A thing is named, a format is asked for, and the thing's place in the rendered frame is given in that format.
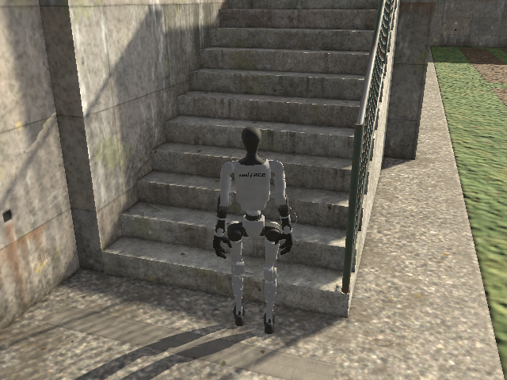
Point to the stairs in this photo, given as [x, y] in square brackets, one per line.
[295, 69]

